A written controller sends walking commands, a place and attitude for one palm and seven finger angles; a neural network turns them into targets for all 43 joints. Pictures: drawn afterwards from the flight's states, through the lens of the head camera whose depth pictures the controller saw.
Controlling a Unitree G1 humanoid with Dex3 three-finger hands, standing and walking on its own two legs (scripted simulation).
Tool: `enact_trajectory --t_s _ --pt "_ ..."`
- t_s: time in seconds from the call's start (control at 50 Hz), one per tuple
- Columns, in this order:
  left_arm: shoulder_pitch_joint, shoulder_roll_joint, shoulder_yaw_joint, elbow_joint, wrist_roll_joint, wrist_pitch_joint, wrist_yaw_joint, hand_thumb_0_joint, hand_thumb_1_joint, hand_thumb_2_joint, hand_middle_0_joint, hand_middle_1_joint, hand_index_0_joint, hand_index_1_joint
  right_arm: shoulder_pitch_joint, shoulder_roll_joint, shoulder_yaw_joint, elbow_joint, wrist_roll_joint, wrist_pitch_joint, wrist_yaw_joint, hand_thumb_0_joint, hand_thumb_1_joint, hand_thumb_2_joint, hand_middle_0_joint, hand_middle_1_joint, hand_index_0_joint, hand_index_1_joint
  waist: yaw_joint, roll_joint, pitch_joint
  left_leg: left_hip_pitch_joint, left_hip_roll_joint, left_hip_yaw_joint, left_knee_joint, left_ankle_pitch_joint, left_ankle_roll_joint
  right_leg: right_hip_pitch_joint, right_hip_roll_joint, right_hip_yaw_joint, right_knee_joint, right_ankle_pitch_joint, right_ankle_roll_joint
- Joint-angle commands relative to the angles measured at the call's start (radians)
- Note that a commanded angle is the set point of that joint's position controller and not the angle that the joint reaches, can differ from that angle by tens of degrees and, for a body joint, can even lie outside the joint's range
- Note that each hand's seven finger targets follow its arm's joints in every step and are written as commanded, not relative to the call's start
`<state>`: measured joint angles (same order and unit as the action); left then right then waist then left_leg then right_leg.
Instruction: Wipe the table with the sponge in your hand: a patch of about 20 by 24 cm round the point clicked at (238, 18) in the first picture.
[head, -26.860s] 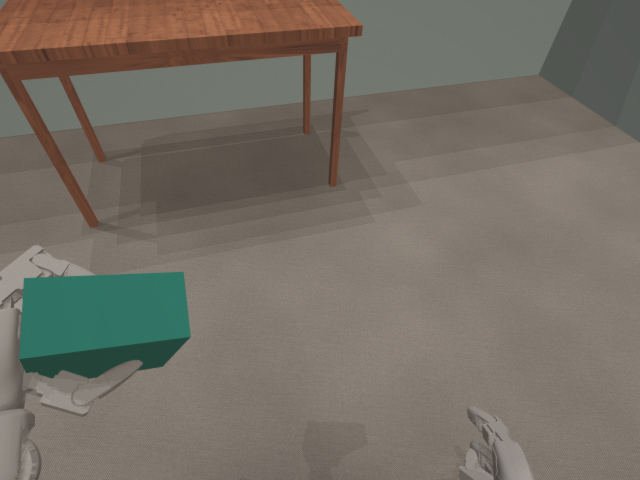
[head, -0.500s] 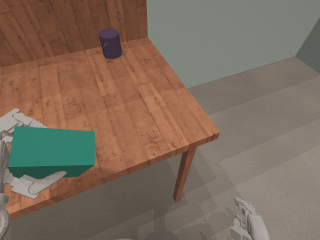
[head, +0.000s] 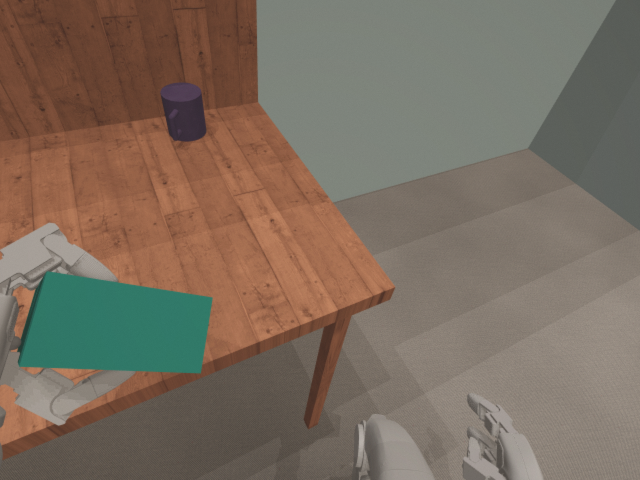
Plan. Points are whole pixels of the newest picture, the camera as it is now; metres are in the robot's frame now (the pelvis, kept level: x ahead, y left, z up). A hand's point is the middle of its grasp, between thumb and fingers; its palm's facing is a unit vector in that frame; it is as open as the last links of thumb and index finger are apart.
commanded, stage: come to a stop and stand still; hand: left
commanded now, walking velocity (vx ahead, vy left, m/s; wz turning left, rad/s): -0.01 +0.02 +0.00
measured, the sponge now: (135, 329) +0.22 +0.19 +0.15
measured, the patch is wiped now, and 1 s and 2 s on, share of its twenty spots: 0.00 0.00 0.00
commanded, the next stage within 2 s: look again from close up in 1.52 s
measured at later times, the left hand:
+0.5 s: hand (7, 335) +0.18 +0.26 +0.19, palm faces +0.42 -0.82 -0.39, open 10.2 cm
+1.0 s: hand out of the picture +0.12 +0.28 +0.19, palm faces +0.46 -0.80 -0.39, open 10.2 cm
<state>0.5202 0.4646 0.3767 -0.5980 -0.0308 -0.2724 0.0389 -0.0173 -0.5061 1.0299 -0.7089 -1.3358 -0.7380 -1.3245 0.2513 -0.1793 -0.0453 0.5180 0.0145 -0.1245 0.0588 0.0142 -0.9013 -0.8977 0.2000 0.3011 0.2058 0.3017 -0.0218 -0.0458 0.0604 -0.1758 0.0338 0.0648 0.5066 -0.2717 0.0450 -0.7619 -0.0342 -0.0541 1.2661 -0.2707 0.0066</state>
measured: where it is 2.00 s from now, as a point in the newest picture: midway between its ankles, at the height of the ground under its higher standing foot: outside the picture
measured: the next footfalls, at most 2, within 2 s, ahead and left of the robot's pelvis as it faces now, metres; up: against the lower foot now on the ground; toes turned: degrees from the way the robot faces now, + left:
right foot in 0.12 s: +0.13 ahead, -0.15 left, +0.00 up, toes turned -4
left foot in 0.38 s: -0.02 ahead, +0.15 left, +0.00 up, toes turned +1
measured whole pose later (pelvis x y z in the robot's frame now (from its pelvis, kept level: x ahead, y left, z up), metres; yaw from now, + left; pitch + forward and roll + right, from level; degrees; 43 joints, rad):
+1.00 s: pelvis -0.09 +0.02 -0.02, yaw +3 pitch -3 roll -1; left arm 0.32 0.40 0.40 -0.45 -0.03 -0.22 0.09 -0.02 -0.51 1.03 -0.71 -1.33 -0.74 -1.32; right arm 0.23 -0.15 0.02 0.57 0.02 -0.13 0.02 0.01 -0.90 -0.90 0.20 0.30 0.21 0.30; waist 0.00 0.01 0.03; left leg -0.36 -0.01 -0.07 0.64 -0.27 0.01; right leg -0.24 0.05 -0.03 0.57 -0.29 -0.02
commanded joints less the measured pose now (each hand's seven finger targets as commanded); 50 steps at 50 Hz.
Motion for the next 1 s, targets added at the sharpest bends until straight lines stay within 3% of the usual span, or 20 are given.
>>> enact_trajectory --t_s 0.0,0.06,0.08,0.1,0.12,0.14,0.18,0.3,0.34,0.4,0.42,0.46,0.52,0.56,0.62,0.66,0.76,0.82,0.92,0.98 --pt "-0.300 0.197 0.217 0.000 -0.013 -0.050 0.061 0.000 0.100 1.300 -1.200 -1.600 -1.200 -1.600 -0.056 -0.125 -0.011 -0.106 0.016 -0.027 -0.044 0.000 -0.900 -0.900 0.200 0.300 0.200 0.300 0.076 0.413 -0.092 -0.302 0.139 -0.023 -0.096 0.238 0.070 0.435 -0.004 -0.082 -0.431 0.065 -0.006" --pt "-0.478 0.146 0.109 0.106 -0.006 -0.017 0.058 0.000 0.100 1.300 -1.200 -1.600 -1.200 -1.600 -0.015 -0.126 0.016 -0.086 0.027 -0.059 -0.069 0.000 -0.900 -0.900 0.200 0.300 0.200 0.300 0.071 0.162 -0.112 -0.308 0.101 -0.026 0.136 -0.002 0.021 0.666 -0.008 -0.058 -0.765 0.176 0.000" --pt "-0.512 0.144 0.076 0.120 0.002 -0.006 0.059 0.000 0.100 1.300 -1.200 -1.600 -1.200 -1.600 -0.007 -0.122 0.017 -0.076 0.022 -0.069 -0.074 0.000 -0.900 -0.900 0.200 0.300 0.200 0.300 0.066 -0.003 -0.133 -0.292 0.029 -0.021 0.330 -0.111 0.003 0.670 -0.084 0.071 -0.884 0.231 -0.029" --pt "-0.543 0.138 0.043 0.115 0.008 0.002 0.061 0.000 0.100 1.300 -1.200 -1.600 -1.200 -1.600 -0.019 -0.129 0.015 -0.084 0.014 -0.079 -0.077 0.000 -0.900 -0.900 0.200 0.300 0.200 0.300 0.054 -0.154 -0.152 -0.353 -0.047 -0.054 0.585 -0.204 -0.011 0.650 -0.261 0.369 -0.954 0.320 -0.126" --pt "-0.561 0.097 -0.010 0.140 0.008 0.009 0.058 0.000 0.100 1.300 -1.200 -1.600 -1.200 -1.600 -0.051 -0.136 0.020 -0.093 0.011 -0.085 -0.074 0.000 -0.900 -0.900 0.200 0.300 0.200 0.300 0.068 -0.073 -0.132 -0.365 -0.048 -0.128 0.739 -0.245 -0.011 0.606 -0.367 0.493 -0.994 0.388 -0.201" --pt "-0.591 0.088 -0.022 0.125 0.001 0.013 0.066 0.000 0.100 1.300 -1.200 -1.600 -1.200 -1.600 -0.049 -0.122 0.031 -0.074 0.000 -0.088 -0.071 0.000 -0.900 -0.900 0.200 0.300 0.200 0.300 0.045 -0.053 -0.080 -0.391 -0.009 -0.155 0.793 -0.217 -0.023 0.546 -0.400 0.453 -0.992 0.410 -0.227" --pt "-0.557 0.054 -0.042 -0.027 -0.024 0.009 0.077 0.000 0.100 1.300 -1.200 -1.600 -1.200 -1.600 -0.072 -0.203 -0.017 -0.098 0.021 -0.063 -0.051 0.000 -0.900 -0.900 0.200 0.300 0.200 0.300 0.062 -0.261 -0.136 -0.331 -0.011 -0.185 0.814 -0.086 -0.053 0.436 -0.393 0.518 -1.099 -0.243 -0.210" --pt "-0.254 0.195 0.215 -0.229 -0.027 0.013 0.120 0.000 0.100 1.300 -1.200 -1.600 -1.200 -1.600 -0.129 -0.108 0.014 -0.076 0.000 -0.020 -0.079 0.000 -0.900 -0.900 0.200 0.300 0.200 0.300 0.044 -0.089 -0.243 0.019 -0.037 -0.023 0.143 -0.162 -0.002 0.256 -0.226 0.112 -0.952 -0.406 -0.085" --pt "-0.252 0.166 0.204 -0.232 -0.030 0.005 0.123 0.000 0.100 1.300 -1.200 -1.600 -1.200 -1.600 -0.089 -0.110 0.015 -0.076 -0.003 -0.023 -0.090 0.000 -0.900 -0.900 0.200 0.300 0.200 0.300 0.025 0.125 -0.236 -0.003 -0.054 -0.016 -0.155 -0.077 -0.007 0.363 -0.105 -0.010 -0.677 -0.299 -0.039" --pt "-0.335 0.168 0.183 -0.098 -0.022 0.001 0.118 0.000 0.100 1.300 -1.200 -1.600 -1.200 -1.600 -0.094 -0.128 -0.033 -0.078 -0.001 -0.040 -0.090 0.000 -0.900 -0.900 0.200 0.300 0.200 0.300 0.008 0.446 -0.151 -0.222 0.198 -0.378 -0.248 0.048 0.144 0.346 0.051 -0.015 -0.111 -0.236 0.007" --pt "-0.348 0.168 0.174 -0.084 -0.012 0.002 0.104 0.000 0.100 1.300 -1.200 -1.600 -1.200 -1.600 -0.102 -0.121 -0.029 -0.075 -0.009 -0.046 -0.076 0.000 -0.900 -0.900 0.200 0.300 0.200 0.300 -0.005 0.441 -0.100 -0.227 0.250 -0.511 -0.296 -0.069 0.197 0.235 0.045 0.052 -0.009 -0.206 0.008" --pt "-0.289 0.100 0.117 -0.030 0.003 -0.015 0.087 0.000 0.100 1.300 -1.200 -1.600 -1.200 -1.600 -0.092 -0.142 -0.041 -0.073 0.011 -0.029 -0.052 0.000 -0.900 -0.900 0.200 0.300 0.200 0.300 0.024 0.194 -0.070 -0.141 0.207 -0.356 -0.144 0.138 0.167 0.219 0.016 0.049 -0.203 -0.176 -0.019" --pt "-0.115 0.050 0.096 0.009 -0.014 -0.002 0.055 0.000 0.100 1.300 -1.200 -1.600 -1.200 -1.600 -0.046 -0.166 -0.048 -0.097 0.025 -0.035 -0.036 0.000 -0.900 -0.900 0.200 0.300 0.200 0.300 0.033 0.233 -0.169 0.015 0.125 -0.203 0.018 0.381 0.068 0.362 0.061 -0.056 -0.653 -0.109 -0.034" --pt "-0.119 0.069 0.085 -0.010 -0.016 0.009 0.042 0.000 0.100 1.300 -1.200 -1.600 -1.200 -1.600 -0.037 -0.163 -0.032 -0.105 0.025 -0.022 -0.032 0.000 -0.900 -0.900 0.200 0.300 0.200 0.300 0.025 0.167 -0.177 -0.119 0.091 -0.227 0.163 0.237 0.032 0.576 0.051 -0.049 -0.892 0.126 -0.057" --pt "-0.257 0.124 0.117 -0.027 -0.014 -0.005 0.059 0.000 0.100 1.300 -1.200 -1.600 -1.200 -1.600 -0.091 -0.144 -0.019 -0.104 0.025 -0.030 -0.040 0.000 -0.900 -0.900 0.200 0.300 0.200 0.300 0.031 -0.111 -0.178 -0.465 -0.059 -0.112 0.600 -0.223 -0.023 0.749 -0.277 0.337 -0.947 0.169 -0.243" --pt "-0.307 0.110 0.094 -0.128 -0.031 -0.010 0.074 0.000 0.100 1.300 -1.200 -1.600 -1.200 -1.600 -0.096 -0.192 -0.040 -0.099 0.031 -0.045 -0.044 0.000 -0.900 -0.900 0.200 0.300 0.200 0.300 0.047 -0.158 -0.137 -0.379 0.022 -0.227 0.573 -0.156 -0.027 0.558 -0.331 0.445 -0.965 0.087 -0.291" --pt "-0.316 0.132 0.116 -0.201 -0.027 -0.018 0.096 0.000 0.100 1.300 -1.200 -1.600 -1.200 -1.600 -0.125 -0.119 0.018 -0.063 0.002 -0.036 -0.084 0.000 -0.900 -0.900 0.200 0.300 0.200 0.300 0.023 0.250 -0.097 0.053 -0.029 -0.128 -0.043 -0.084 -0.018 0.259 -0.033 0.038 -0.685 -0.311 -0.081" --pt "-0.388 0.139 0.129 -0.128 -0.016 -0.009 0.088 0.000 0.100 1.300 -1.200 -1.600 -1.200 -1.600 -0.134 -0.126 0.002 -0.055 0.000 -0.062 -0.080 0.000 -0.900 -0.900 0.200 0.300 0.200 0.300 0.015 0.424 -0.049 -0.235 0.200 -0.550 -0.343 -0.454 0.123 0.381 0.088 0.060 -0.337 -0.242 -0.018" --pt "-0.210 0.058 0.103 0.012 0.000 0.008 0.058 0.000 0.100 1.300 -1.200 -1.600 -1.200 -1.600 -0.094 -0.129 -0.006 -0.075 0.014 -0.060 -0.051 0.000 -0.900 -0.900 0.200 0.300 0.200 0.300 0.041 0.181 -0.086 -0.323 0.060 -0.262 -0.137 -0.373 0.032 0.680 0.066 0.030 -0.788 -0.084 -0.018" --pt "-0.165 0.090 0.124 -0.009 -0.006 0.007 0.050 0.000 0.100 1.300 -1.200 -1.600 -1.200 -1.600 -0.081 -0.117 -0.004 -0.084 0.006 -0.031 -0.049 0.000 -0.900 -0.900 0.200 0.300 0.200 0.300 0.022 -0.006 -0.108 -0.273 -0.048 -0.127 0.171 -0.228 -0.017 0.598 -0.092 0.267 -1.009 -0.127 -0.109"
